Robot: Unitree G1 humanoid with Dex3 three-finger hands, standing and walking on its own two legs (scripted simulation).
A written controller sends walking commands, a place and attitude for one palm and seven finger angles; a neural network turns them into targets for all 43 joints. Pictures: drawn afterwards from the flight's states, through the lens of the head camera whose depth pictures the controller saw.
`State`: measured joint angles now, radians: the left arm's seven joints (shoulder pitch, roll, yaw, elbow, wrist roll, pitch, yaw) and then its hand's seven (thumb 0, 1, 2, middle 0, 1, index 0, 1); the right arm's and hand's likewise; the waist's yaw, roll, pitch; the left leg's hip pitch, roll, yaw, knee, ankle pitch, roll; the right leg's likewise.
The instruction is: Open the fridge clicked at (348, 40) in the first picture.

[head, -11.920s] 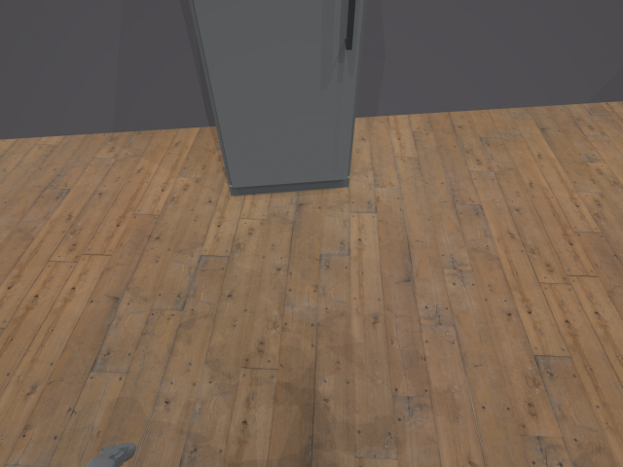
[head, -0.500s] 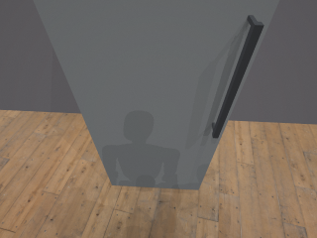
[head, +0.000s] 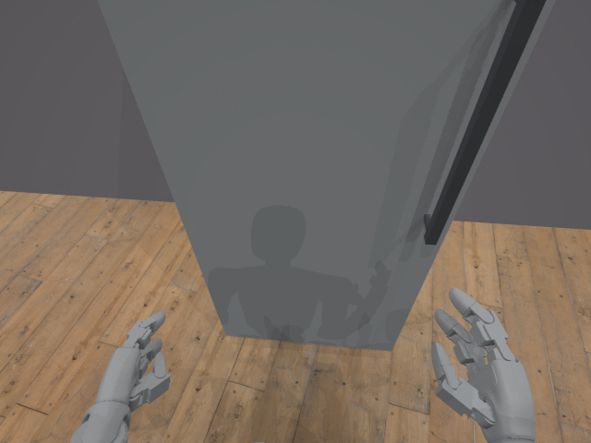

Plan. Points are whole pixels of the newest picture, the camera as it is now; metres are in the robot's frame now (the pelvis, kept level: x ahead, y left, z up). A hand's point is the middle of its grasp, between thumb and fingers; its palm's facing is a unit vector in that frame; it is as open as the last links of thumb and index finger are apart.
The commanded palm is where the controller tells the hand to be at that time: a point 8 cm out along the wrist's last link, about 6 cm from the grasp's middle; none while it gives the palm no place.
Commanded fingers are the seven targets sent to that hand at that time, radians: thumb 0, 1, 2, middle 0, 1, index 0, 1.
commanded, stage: raise the hand to about handle height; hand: right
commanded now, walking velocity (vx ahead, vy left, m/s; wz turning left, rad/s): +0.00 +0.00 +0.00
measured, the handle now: (463, 144) +0.49 -0.19 +0.17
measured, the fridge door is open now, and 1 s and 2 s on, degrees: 0 0 0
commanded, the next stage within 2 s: move the hooked fingers beside the handle in 1.74 s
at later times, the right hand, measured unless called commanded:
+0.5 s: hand (522, 362) +0.23 -0.23 +0.06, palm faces +0.07 +1.00 -0.03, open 11.2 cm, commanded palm +0.19 -0.28 +0.07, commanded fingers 0.00 0.13 -0.46 0.27 0.96 0.27 0.96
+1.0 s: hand out of the picture +0.25 -0.29 +0.13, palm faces +0.09 +0.99 -0.07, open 13.8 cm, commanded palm +0.22 -0.34 +0.13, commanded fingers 0.00 0.50 -0.30 0.30 1.20 0.30 1.20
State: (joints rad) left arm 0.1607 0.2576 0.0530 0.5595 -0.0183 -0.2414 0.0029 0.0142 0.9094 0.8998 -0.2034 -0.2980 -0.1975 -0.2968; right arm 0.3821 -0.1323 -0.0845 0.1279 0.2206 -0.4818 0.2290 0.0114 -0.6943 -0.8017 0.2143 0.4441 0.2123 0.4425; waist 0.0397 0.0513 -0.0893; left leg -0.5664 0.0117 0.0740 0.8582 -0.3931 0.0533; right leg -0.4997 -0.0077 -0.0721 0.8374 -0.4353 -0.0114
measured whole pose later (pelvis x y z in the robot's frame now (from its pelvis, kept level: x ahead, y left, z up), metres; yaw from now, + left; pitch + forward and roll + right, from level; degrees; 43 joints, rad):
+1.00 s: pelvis +0.01 -0.03 +0.02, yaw -3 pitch +3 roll +2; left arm 0.23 0.26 -0.06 0.55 -0.07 -0.25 0.09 0.01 0.90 0.90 -0.21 -0.30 -0.20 -0.30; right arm 0.14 -0.38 -0.37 0.09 0.35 -0.08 0.39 -0.01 0.45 -0.32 0.30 1.16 0.30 1.16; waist -0.03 -0.04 -0.07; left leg -0.39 0.02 0.12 0.66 -0.33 0.02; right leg -0.38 0.01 -0.02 0.72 -0.40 -0.04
